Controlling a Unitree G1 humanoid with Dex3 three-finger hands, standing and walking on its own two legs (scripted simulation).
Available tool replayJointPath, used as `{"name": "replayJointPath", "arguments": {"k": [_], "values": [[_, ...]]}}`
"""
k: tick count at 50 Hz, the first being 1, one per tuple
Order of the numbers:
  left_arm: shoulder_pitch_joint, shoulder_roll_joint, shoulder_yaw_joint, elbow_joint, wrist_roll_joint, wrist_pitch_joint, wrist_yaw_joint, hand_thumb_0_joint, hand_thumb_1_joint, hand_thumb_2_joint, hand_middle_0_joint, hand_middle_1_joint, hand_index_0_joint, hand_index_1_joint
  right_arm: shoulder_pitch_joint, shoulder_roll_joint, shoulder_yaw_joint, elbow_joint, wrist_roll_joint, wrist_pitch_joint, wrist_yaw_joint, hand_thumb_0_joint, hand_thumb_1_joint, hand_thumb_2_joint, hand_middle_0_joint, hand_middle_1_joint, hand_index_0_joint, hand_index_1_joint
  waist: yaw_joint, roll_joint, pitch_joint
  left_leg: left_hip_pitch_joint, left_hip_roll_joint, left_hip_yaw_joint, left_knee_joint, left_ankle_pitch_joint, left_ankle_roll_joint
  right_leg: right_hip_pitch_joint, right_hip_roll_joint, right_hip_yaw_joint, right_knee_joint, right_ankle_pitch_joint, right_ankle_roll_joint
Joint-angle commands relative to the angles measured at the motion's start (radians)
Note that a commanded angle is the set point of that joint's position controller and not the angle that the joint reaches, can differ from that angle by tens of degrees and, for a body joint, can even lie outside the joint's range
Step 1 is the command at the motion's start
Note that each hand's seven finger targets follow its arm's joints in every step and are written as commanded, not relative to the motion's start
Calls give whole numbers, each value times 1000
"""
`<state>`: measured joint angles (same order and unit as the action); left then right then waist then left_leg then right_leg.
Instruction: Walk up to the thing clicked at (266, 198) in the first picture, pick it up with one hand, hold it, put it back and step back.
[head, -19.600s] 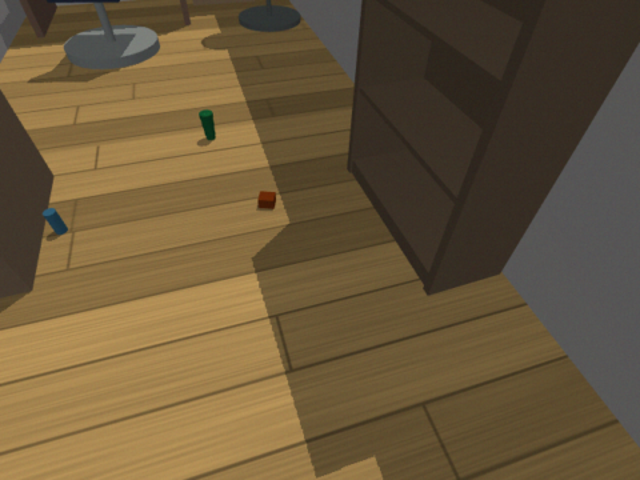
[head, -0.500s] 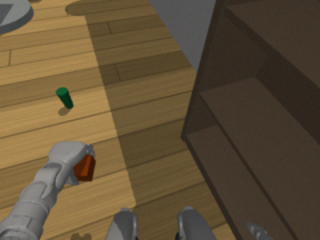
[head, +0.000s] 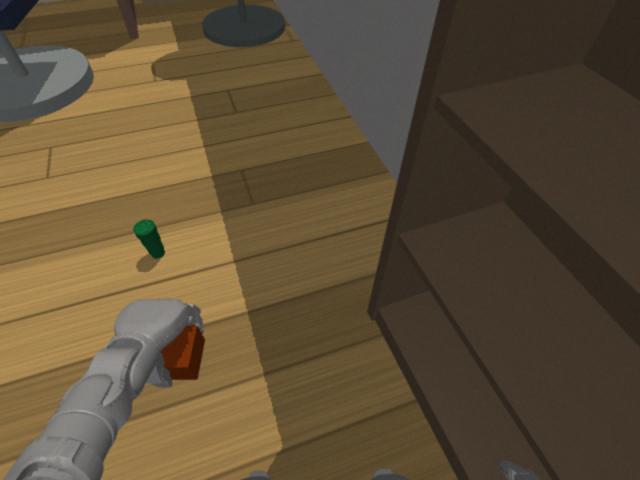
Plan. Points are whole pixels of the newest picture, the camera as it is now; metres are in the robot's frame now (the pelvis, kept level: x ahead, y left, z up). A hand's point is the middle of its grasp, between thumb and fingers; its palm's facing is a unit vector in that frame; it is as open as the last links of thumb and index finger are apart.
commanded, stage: hold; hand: left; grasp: from above
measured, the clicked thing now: (172, 352) +0.32 +0.22 -0.09
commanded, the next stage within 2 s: crouch in 1.98 s
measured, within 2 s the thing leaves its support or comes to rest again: neither
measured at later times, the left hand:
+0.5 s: hand (153, 336) +0.32 +0.23 -0.02, palm faces -0.47 -0.01 -0.88, open 9.2 cm
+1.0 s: hand (154, 344) +0.30 +0.21 -0.01, palm faces -0.46 -0.01 -0.89, open 9.2 cm
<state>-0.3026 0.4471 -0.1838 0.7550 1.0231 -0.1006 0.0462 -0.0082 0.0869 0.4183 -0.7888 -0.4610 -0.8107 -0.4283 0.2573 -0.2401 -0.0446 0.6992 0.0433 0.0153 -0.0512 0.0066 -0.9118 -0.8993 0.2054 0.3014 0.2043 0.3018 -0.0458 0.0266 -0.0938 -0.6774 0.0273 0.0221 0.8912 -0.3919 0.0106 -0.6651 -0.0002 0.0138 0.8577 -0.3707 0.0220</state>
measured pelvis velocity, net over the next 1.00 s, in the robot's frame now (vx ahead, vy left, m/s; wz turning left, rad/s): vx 0.01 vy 0.00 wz -0.01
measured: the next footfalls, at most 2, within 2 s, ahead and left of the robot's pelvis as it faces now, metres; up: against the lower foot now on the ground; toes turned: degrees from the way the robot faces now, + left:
none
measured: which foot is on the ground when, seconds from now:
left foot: down 0.00-1.00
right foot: down 0.00-1.00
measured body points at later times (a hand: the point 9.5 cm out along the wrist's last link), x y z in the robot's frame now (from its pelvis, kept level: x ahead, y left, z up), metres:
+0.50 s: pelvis +0.02 +0.00 +0.02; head +0.04 +0.00 +0.47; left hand +0.34 +0.23 +0.03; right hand +0.14 -0.26 -0.09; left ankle +0.03 +0.11 -0.69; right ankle +0.03 -0.14 -0.69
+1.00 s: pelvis +0.01 +0.00 +0.03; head +0.02 -0.02 +0.48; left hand +0.32 +0.21 +0.05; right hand +0.14 -0.26 -0.08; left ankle +0.03 +0.11 -0.69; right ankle +0.03 -0.14 -0.69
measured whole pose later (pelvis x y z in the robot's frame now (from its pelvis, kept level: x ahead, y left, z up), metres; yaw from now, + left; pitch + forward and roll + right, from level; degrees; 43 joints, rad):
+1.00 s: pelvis +0.01 +0.00 +0.03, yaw +0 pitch +3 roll +0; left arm -0.22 0.45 -0.20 0.61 1.00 -0.12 -0.05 -0.01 0.09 0.42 -0.78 -0.47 -0.81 -0.43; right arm 0.21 -0.25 -0.03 0.66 0.06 0.08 -0.07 0.01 -0.91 -0.90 0.20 0.30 0.20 0.30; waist -0.01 0.04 -0.04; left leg -0.40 0.02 0.04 0.64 -0.30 0.01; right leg -0.41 -0.01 0.03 0.64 -0.29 0.02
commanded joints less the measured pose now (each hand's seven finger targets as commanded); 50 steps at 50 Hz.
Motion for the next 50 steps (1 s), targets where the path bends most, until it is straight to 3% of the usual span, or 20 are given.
{"name": "replayJointPath", "arguments": {"k": [1,2,5,9,19,31,32,33,40,42,45,46,50], "values": [[-285,205,99,-187,-19,-26,19,0,692,662,-1062,-502,-1063,-502,-14,-146,-45,-113,3,-34,-15,0,-909,-903,200,300,200,300,6,22,-250,225,-32,-20,-182,164,-2,128,40,-8,-168,136,-38],[-288,190,84,-192,-12,-29,18,0,691,630,-1052,-502,-1059,-495,-17,-144,-43,-114,2,-35,-16,0,-909,-903,200,300,200,300,-2,32,-251,239,-30,-21,-190,171,-5,124,41,-10,-167,140,-40],[-277,213,103,-205,-4,-36,20,0,693,651,-1041,-521,-1052,-510,-21,-152,-48,-118,4,-31,-17,0,-905,-899,200,300,200,300,15,28,-258,274,-29,-20,-202,222,-7,156,41,-13,-181,174,-41],[-293,206,95,-212,11,-35,19,0,681,689,-1039,-536,-1046,-530,-20,-150,-47,-113,3,-25,-16,0,-905,-900,200,300,200,300,11,26,-256,294,-33,-16,-215,256,-6,179,39,-7,-198,212,-40],[-253,191,79,-242,-6,-25,-27,0,693,707,-1048,-543,-1055,-537,-43,-149,-45,-127,7,-7,-17,0,-904,-900,200,300,200,300,22,2,-244,348,-37,-5,-251,332,-2,253,39,-5,-238,280,-37],[-251,212,103,-296,-17,-34,-52,0,657,734,-1033,-533,-1031,-536,-82,-152,-41,-155,10,7,-23,0,-905,-901,199,300,199,300,34,9,-224,383,-40,2,-288,327,1,290,36,-3,-270,272,-37],[-254,204,98,-302,-20,-32,-51,0,665,737,-1027,-545,-1029,-544,-76,-152,-40,-153,10,9,-23,0,-903,-900,200,300,199,300,24,11,-228,382,-36,-4,-291,328,0,285,38,-4,-266,271,-37],[-233,206,101,-289,-18,-29,-52,0,672,734,-1028,-557,-1033,-553,-82,-149,-37,-154,9,10,-23,0,-902,-900,200,300,200,300,34,12,-212,379,-35,-2,-296,326,-1,285,39,-6,-270,266,-39],[-243,198,84,-326,-23,-24,-63,0,648,727,-1020,-539,-1020,-540,-100,-148,-34,-164,13,15,-27,0,-906,-901,199,300,199,300,29,-1,-204,401,-34,-4,-324,289,1,296,39,-5,-293,232,-37],[-237,214,101,-325,-28,-27,-64,0,650,734,-1025,-537,-1023,-540,-108,-149,-34,-168,13,16,-29,0,-906,-902,199,300,199,300,35,5,-190,401,-37,0,-331,272,3,302,38,-3,-306,217,-35],[-244,200,85,-327,-30,-24,-64,0,678,701,-1035,-547,-1041,-541,-117,-146,-28,-171,15,15,-31,0,-906,-901,199,300,199,300,31,2,-175,399,-37,-2,-344,239,4,297,37,-1,-319,190,-34],[-227,214,103,-315,-32,-25,-63,0,669,703,-1033,-540,-1037,-535,-119,-147,-29,-173,16,15,-32,0,-905,-901,199,300,199,300,42,-3,-162,391,-39,0,-347,230,5,303,36,-1,-326,180,-34],[-233,206,90,-340,-34,-25,-67,0,656,678,-1015,-545,-1025,-535,-129,-143,-24,-173,15,15,-35,0,-906,-901,199,300,199,300,37,-14,-178,414,-44,8,-348,251,9,321,31,5,-340,206,-28]]}}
